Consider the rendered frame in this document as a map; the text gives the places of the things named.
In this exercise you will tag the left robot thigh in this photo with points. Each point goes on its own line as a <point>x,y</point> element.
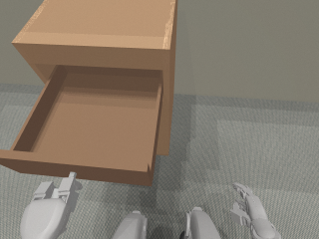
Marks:
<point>133,226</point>

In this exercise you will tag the robot thigh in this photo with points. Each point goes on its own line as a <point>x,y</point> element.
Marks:
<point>133,226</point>
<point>198,225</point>

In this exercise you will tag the right robot forearm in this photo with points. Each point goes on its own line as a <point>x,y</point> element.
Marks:
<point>261,228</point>

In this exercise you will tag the robot left hand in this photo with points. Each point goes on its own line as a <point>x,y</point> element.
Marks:
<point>46,217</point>

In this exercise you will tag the handle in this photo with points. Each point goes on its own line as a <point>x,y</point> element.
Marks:
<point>74,198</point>

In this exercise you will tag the right robot thigh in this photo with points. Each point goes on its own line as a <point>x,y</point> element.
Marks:
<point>198,225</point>

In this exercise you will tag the cabinet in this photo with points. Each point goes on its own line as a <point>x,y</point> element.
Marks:
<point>126,34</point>

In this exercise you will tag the drawer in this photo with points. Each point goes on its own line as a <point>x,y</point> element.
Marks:
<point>102,123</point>

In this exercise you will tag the robot right hand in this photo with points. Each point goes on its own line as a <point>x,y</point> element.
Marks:
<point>244,212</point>

